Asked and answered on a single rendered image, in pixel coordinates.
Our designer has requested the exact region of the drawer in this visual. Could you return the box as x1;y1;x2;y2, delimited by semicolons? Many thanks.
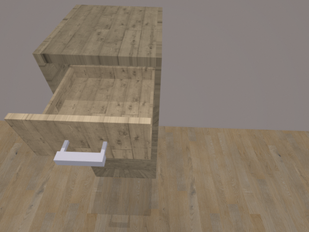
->
4;65;155;160

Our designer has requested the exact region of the cabinet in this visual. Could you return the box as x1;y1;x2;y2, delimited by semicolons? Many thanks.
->
32;5;162;179

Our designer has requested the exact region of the handle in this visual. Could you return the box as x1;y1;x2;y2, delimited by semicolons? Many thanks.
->
53;140;108;167

